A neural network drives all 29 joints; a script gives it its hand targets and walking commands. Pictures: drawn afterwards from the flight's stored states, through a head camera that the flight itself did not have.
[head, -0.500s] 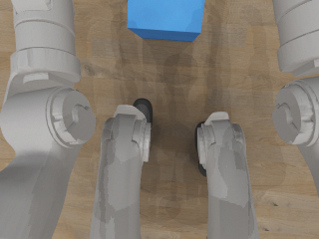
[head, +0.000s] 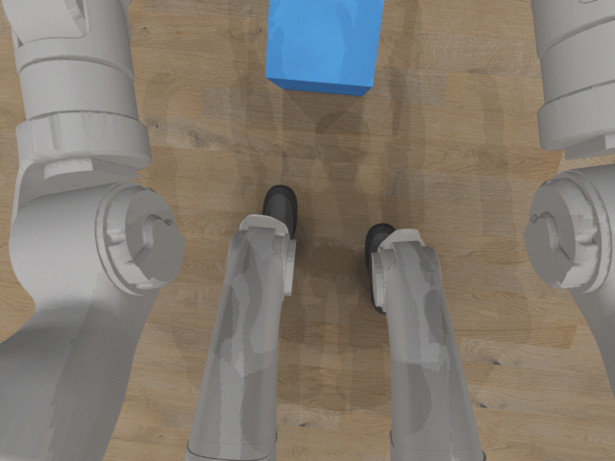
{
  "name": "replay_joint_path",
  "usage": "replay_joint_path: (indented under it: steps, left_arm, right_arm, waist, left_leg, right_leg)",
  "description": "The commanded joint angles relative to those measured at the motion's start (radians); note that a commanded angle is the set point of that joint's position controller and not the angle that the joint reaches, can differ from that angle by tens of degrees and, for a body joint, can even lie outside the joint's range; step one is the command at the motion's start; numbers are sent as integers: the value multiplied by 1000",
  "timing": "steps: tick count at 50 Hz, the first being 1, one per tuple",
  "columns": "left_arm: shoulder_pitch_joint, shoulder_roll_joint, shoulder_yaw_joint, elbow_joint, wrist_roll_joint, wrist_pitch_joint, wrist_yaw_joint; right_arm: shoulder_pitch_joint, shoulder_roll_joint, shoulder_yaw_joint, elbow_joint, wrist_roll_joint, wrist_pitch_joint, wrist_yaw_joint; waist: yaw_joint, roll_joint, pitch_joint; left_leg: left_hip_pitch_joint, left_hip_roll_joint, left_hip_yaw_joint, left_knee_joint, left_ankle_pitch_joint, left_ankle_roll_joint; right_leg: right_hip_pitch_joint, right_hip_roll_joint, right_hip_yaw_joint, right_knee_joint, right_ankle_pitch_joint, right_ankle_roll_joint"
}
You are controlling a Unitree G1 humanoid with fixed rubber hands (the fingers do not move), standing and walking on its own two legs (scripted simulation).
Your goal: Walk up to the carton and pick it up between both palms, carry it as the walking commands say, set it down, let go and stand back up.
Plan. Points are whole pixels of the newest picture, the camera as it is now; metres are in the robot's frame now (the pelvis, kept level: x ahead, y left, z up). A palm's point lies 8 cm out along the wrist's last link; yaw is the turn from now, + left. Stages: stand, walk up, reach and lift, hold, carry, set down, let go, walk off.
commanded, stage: set down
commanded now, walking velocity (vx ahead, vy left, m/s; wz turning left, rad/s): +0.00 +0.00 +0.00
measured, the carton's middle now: out of the picture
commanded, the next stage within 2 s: let go in 0.20 s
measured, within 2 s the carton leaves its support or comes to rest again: neither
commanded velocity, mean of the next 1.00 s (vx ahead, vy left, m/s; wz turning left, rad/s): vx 0.00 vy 0.00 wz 0.00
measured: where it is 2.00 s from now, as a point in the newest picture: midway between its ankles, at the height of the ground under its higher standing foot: (330, 265)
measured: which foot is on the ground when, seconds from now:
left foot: down 0.00-1.00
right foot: down 0.00-1.00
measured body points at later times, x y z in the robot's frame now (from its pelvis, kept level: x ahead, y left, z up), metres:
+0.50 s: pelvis +0.05 +0.01 +0.09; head +0.37 +0.01 +0.40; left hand +0.57 +0.25 -0.02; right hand +0.61 -0.13 -0.02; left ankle +0.15 +0.14 -0.55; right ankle +0.08 -0.10 -0.55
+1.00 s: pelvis +0.09 +0.01 +0.16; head +0.25 +0.00 +0.58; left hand +0.36 +0.26 +0.07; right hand +0.39 -0.20 +0.05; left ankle +0.15 +0.14 -0.55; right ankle +0.08 -0.10 -0.55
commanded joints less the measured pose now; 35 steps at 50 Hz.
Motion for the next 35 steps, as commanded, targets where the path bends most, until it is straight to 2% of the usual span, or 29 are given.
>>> replay_joint_path:
  steps: [1, 2, 3, 4, 6, 7, 8, 9, 11, 12, 13, 14, 15, 17, 18, 19, 22, 23, 24, 25, 26, 28, 29, 30, 31, 32, 33, 34, 35]
  left_arm:
    - [-259, 174, -103, -226, -19, -42, -21]
    - [-291, 204, -104, -252, -34, -38, -13]
    - [-228, 207, -94, -207, -17, -46, -19]
    - [-294, 196, -95, -279, -14, -53, -18]
    - [-224, 166, -110, -184, 3, -54, -31]
    - [-238, 155, -108, -192, 33, -59, -32]
    - [-262, 155, -102, -177, 29, -64, -37]
    - [-230, 173, -64, -225, 53, -86, -40]
    - [-219, 140, -47, -99, 52, -98, -56]
    - [-192, 103, -74, -78, 46, -93, -58]
    - [-126, 97, -31, 38, 82, -98, -64]
    - [-200, 62, -72, -108, 71, -99, -73]
    - [-111, 66, -35, -18, 105, -102, -84]
    - [-45, 4, -51, -15, 101, -124, -114]
    - [28, 28, -36, 62, 122, -122, -116]
    - [-16, 42, -26, -21, 150, -126, -122]
    - [52, 6, -55, -123, 177, -149, -158]
    - [84, -8, -73, -66, 165, -144, -180]
    - [154, -5, -74, -87, 155, -151, -194]
    - [274, 27, -72, -132, 166, -171, -210]
    - [337, -15, -106, -117, 163, -167, -218]
    - [311, -15, -145, -178, 142, -195, -231]
    - [440, 25, -81, -193, 172, -204, -224]
    - [524, -39, -151, -202, 144, -206, -243]
    - [566, 3, -136, -237, 135, -213, -238]
    - [608, -52, -179, -227, 112, -225, -257]
    - [723, -85, -221, -286, 79, -233, -267]
    - [788, -10, -199, -350, 96, -243, -245]
    - [858, -49, -242, -325, 39, -249, -259]
  right_arm:
    - [-314, -170, -49, -250, -14, -41, -2]
    - [-373, -205, -61, -345, -16, -41, -9]
    - [-316, -189, -57, -285, -46, -41, -3]
    - [-340, -173, -48, -284, -21, -44, 7]
    - [-282, -143, -61, -204, -33, -52, 23]
    - [-247, -143, -49, -222, -3, -59, 26]
    - [-261, -175, -74, -184, -58, -60, 24]
    - [-219, -129, -70, -187, -63, -69, 23]
    - [-229, -132, -87, -112, -102, -88, 29]
    - [-243, -101, -48, -122, -57, -89, 50]
    - [-194, -41, -33, -49, -93, -93, 54]
    - [-244, -115, -85, -128, -101, -103, 53]
    - [-159, -11, -64, -43, -121, -96, 55]
    - [-105, 28, -82, -61, -153, -120, 52]
    - [-90, 69, -71, -66, -144, -120, 67]
    - [-45, 51, -111, -65, -154, -122, 59]
    - [64, 125, -115, -95, -196, -142, 43]
    - [150, 109, -148, -22, -240, -144, 35]
    - [161, 128, -162, -150, -225, -160, 36]
    - [250, 165, -134, -215, -240, -171, 24]
    - [392, 127, -196, -141, -289, -178, 19]
    - [359, 194, -138, -276, -201, -204, 23]
    - [392, 137, -155, -350, -220, -218, 21]
    - [535, 186, -116, -298, -211, -229, 32]
    - [514, 170, -118, -425, -190, -241, 21]
    - [612, 201, -105, -336, -191, -253, 37]
    - [751, 179, -111, -456, -207, -268, 29]
    - [767, 129, -92, -500, -200, -265, 24]
    - [797, 156, -73, -504, -169, -281, 32]
  waist:
    - [92, -37, -2128]
    - [82, -54, -2216]
    - [110, -64, -2077]
    - [113, -56, -2108]
    - [117, -13, -1989]
    - [109, 27, -2064]
    - [70, -25, -2007]
    - [126, -8, -2014]
    - [86, -30, -1944]
    - [116, -21, -1918]
    - [154, -97, -1743]
    - [88, -37, -1888]
    - [145, -77, -1740]
    - [112, -66, -1691]
    - [117, -128, -1601]
    - [124, -42, -1646]
    - [104, -5, -1714]
    - [55, -12, -1526]
    - [28, -55, -1581]
    - [57, -45, -1713]
    - [-32, -40, -1617]
    - [25, 64, -1532]
    - [93, 48, -1616]
    - [26, 78, -1594]
    - [57, 54, -1611]
    - [27, 84, -1562]
    - [-18, 66, -1716]
    - [19, 34, -1703]
    - [14, 0, -1596]
  left_leg:
    - [951, -51, 116, -108, 477, 43]
    - [1017, -58, 107, -119, 469, 54]
    - [965, -57, 123, -141, 479, 49]
    - [958, -55, 111, -158, 450, 52]
    - [1038, -47, 113, -221, 481, 48]
    - [1090, -40, 116, -228, 474, 42]
    - [1012, -39, 102, -231, 382, 44]
    - [1032, -46, 124, -287, 454, 32]
    - [963, -44, 116, -264, 451, 35]
    - [1002, -42, 102, -302, 460, 43]
    - [926, -35, 99, -323, 389, 52]
    - [1020, -34, 88, -346, 384, 36]
    - [948, -41, 106, -366, 379, 40]
    - [860, -51, 119, -396, 427, 34]
    - [856, -41, 101, -419, 370, 51]
    - [952, -39, 95, -418, 421, 39]
    - [1001, -50, 86, -399, 554, 41]
    - [923, -45, 103, -420, 486, 33]
    - [966, -43, 87, -439, 496, 50]
    - [1016, -52, 83, -434, 608, 49]
    - [1048, -49, 86, -460, 601, 37]
    - [1207, -37, 61, -471, 736, 63]
    - [1303, -33, 44, -465, 797, 60]
    - [1290, -35, 46, -477, 807, 60]
    - [1314, -38, 48, -478, 843, 64]
    - [1324, -32, 39, -490, 868, 64]
    - [1425, -36, 30, -505, 932, 53]
    - [1385, -34, 27, -506, 935, 36]
    - [1329, -27, 24, -538, 905, 65]
  right_leg:
    - [671, -2, -106, -314, 467, 22]
    - [701, 6, -114, -323, 442, 31]
    - [653, -6, -107, -348, 440, 28]
    - [684, -5, -100, -346, 449, 21]
    - [605, -12, -106, -425, 391, 25]
    - [645, -8, -101, -447, 420, 24]
    - [648, -15, -104, -455, 352, 23]
    - [726, -19, -82, -489, 436, 22]
    - [696, -32, -93, -500, 466, 27]
    - [698, -25, -100, -512, 431, 31]
    - [621, -38, -97, -543, 347, 45]
    - [706, -18, -101, -557, 351, 30]
    - [664, -32, -92, -591, 331, 36]
    - [743, -35, -80, -614, 474, 43]
    - [680, -29, -109, -615, 382, 52]
    - [651, -27, -99, -614, 413, 45]
    - [672, -40, -71, -627, 600, 45]
    - [594, -53, -63, -665, 517, 49]
    - [695, -43, -84, -679, 558, 49]
    - [783, -40, -62, -668, 712, 47]
    - [752, -41, -91, -690, 674, 58]
    - [556, -30, -71, -735, 631, 54]
    - [576, -23, -79, -732, 611, 57]
    - [618, -33, -68, -762, 698, 46]
    - [651, -32, -66, -761, 712, 52]
    - [618, -30, -72, -772, 706, 42]
    - [737, -33, -73, -803, 839, 44]
    - [815, -37, -61, -781, 848, 43]
    - [787, -35, -68, -804, 821, 50]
